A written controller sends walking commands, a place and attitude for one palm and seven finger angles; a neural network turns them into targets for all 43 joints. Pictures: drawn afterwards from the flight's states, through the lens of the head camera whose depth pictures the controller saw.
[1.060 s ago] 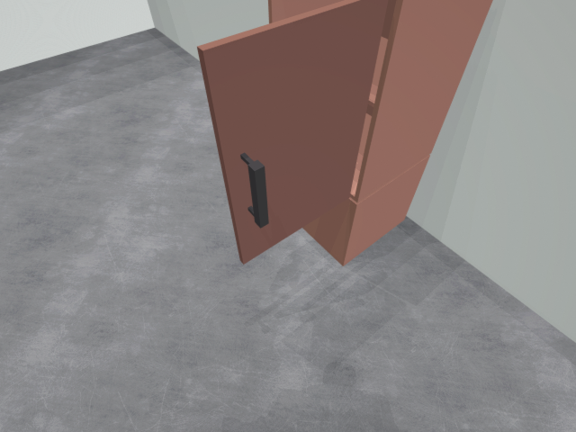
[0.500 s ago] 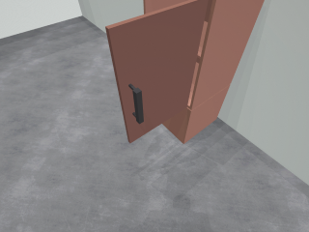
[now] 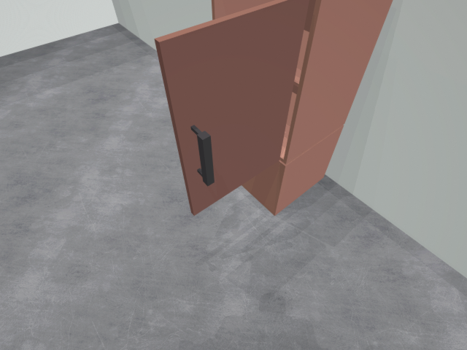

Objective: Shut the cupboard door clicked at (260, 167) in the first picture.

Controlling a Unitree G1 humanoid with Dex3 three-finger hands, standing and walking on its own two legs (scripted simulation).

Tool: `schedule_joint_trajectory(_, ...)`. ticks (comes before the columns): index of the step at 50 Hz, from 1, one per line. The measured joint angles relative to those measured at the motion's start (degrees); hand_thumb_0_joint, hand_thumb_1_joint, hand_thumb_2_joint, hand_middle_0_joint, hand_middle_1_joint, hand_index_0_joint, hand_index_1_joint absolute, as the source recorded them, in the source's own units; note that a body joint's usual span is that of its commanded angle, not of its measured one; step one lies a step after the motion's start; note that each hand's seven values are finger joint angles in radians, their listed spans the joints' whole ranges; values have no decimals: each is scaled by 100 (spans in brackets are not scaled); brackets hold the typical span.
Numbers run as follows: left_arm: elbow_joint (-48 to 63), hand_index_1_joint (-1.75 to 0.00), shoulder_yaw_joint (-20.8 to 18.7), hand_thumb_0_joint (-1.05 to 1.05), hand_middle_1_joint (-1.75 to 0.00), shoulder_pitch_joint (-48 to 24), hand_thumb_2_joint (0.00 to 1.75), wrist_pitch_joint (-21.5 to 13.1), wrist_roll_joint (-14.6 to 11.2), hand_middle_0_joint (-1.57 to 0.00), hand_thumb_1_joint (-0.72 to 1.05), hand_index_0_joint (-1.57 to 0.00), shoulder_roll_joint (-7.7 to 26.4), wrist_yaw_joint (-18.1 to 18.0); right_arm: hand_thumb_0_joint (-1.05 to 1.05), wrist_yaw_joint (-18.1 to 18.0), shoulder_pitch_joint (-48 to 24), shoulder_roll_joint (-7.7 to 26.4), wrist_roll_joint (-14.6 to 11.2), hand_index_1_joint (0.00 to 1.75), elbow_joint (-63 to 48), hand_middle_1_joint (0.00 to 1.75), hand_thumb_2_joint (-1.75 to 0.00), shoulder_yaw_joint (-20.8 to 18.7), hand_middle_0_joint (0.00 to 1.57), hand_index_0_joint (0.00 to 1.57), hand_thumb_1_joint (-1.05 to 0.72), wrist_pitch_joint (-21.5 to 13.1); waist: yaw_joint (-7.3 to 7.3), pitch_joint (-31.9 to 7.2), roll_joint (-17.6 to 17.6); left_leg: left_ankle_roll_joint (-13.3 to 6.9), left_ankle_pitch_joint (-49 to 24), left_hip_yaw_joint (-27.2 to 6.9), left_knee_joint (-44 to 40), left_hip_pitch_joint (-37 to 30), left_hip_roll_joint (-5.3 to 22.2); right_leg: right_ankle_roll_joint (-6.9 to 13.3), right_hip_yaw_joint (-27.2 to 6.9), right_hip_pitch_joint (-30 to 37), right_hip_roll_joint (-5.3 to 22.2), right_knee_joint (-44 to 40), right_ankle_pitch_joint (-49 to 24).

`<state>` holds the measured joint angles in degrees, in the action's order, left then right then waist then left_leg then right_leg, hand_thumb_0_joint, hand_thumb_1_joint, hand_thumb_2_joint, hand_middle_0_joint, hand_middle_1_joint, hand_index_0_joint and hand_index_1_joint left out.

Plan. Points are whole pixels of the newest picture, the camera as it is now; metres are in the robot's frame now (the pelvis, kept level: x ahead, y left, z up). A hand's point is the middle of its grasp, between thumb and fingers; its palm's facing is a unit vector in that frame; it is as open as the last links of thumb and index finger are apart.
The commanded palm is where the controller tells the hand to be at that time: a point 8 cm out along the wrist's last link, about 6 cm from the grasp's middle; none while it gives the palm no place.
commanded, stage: walk to a spot facing it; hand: left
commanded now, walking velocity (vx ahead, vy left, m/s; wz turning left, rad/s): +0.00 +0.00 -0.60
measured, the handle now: (202, 156) +0.58 +0.13 -0.07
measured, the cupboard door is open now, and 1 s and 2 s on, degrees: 89 89 89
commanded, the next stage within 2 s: none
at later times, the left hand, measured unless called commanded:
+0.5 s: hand out of the picture +0.06 +0.15 -0.17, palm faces -0.18 -0.94 -0.30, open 7.4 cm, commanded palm none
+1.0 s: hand out of the picture +0.14 +0.15 -0.18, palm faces -0.42 -0.88 -0.23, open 7.4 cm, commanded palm none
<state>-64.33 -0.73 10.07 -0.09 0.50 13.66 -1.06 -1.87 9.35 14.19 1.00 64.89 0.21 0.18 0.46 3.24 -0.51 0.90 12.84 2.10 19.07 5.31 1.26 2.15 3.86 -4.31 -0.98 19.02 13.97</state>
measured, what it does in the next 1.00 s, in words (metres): steps on the spot, turning right: left foot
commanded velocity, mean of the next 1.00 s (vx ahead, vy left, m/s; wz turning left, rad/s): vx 0.00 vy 0.00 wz -0.60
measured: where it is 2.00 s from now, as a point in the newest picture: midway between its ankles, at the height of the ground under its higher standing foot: outside the picture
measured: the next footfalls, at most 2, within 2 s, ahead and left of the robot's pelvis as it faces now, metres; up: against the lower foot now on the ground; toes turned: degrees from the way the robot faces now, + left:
left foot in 0.92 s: +0.07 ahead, +0.09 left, +0.00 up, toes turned -30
right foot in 1.26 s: -0.06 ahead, -0.16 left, +0.00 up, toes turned -44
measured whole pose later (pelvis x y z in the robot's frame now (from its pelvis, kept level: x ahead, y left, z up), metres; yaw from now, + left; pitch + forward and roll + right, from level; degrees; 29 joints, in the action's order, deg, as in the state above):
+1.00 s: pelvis -0.01 -0.02 -0.01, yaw -30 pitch +2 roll -1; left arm -52.3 -5.4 12.0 3.6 1.7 15.2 0.8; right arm -2.3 6.9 11.2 1.4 50.2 -1.0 0.8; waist 2.6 5.4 2.8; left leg 0.7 17.1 -1.2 29.6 14.3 1.5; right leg -1.6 -5.2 -26.8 -5.7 54.7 28.1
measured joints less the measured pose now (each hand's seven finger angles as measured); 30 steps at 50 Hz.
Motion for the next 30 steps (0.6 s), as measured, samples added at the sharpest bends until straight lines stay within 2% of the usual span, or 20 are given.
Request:
schedule_joint_trajectory(9,357,-29,-170,1,-29,139,90,316,59,-20,91,-20,-102,94,0,-68,70,-240,25,30,-397,30,-90,-141,20,20,-90,144,23,159,116,2,408,505,785,386,151,20,-485,-742,-110,1098,346)
schedule_joint_trajectory(14,640,-29,-276,1,-29,36,90,464,90,-20,91,-20,-136,189,0,-67,211,-235,78,30,-541,30,-90,-208,20,21,-90,118,38,365,88,39,532,790,1071,474,256,-73,-363,-1386,21,2618,1358)
schedule_joint_trajectory(16,760,-29,-302,1,-29,10,90,435,91,-20,91,-20,-176,225,0,-59,272,-177,89,30,-560,30,-90,-230,20,21,-90,144,42,412,-47,123,605,830,1241,528,383,-85,-255,-1351,81,2487,1243)
schedule_joint_trajectory(17,835,-29,-312,1,-29,30,90,389,94,-20,91,-20,-181,243,0,-51,310,-147,78,30,-572,30,-90,-242,20,21,-90,171,50,400,-105,180,691,837,1426,613,457,-85,-222,-1236,110,2119,845)
schedule_joint_trajectory(18,900,-29,-326,1,-29,64,90,312,116,-20,91,-20,-162,240,0,-39,321,-132,51,30,-582,30,-90,-259,20,21,-90,215,57,377,-117,180,837,803,1781,783,508,-13,-252,-1205,103,1899,477)
schedule_joint_trajectory(20,932,-29,-328,1,-29,66,90,216,111,-20,91,-20,-186,177,1,-20,224,-79,2,30,-582,30,-90,-310,20,21,-90,331,35,443,-191,166,1500,335,2959,1240,420,141,-243,-1249,-14,2009,594)
schedule_joint_trajectory(23,968,-29,-332,1,-29,151,90,223,101,-20,91,-20,-227,92,1,13,35,-40,-18,30,-655,30,-90,-362,20,20,-90,395,54,445,-141,179,1454,-17,4254,1818,220,255,-383,-1174,-126,1670,543)
schedule_joint_trajectory(26,969,-29,-314,1,-29,262,90,211,95,-20,91,-20,-257,50,1,30,-177,-37,-22,30,-831,30,-90,-374,20,20,-91,350,79,415,-26,239,1171,-134,4464,2073,132,279,-639,-1112,-208,1215,211)
schedule_joint_trajectory(30,988,-29,-291,1,-29,381,90,194,92,-20,91,-20,-307,44,1,15,-405,-55,-42,30,-1031,30,-90,-371,20,20,-91,305,113,342,38,300,1000,-293,4114,2108,81,303,-925,-1040,-323,832,-54)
